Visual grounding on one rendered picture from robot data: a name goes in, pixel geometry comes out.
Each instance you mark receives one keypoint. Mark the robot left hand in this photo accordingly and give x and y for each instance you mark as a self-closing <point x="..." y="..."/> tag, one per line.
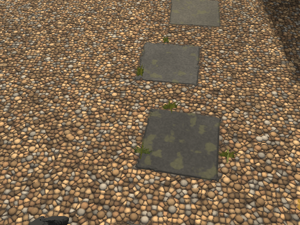
<point x="57" y="220"/>

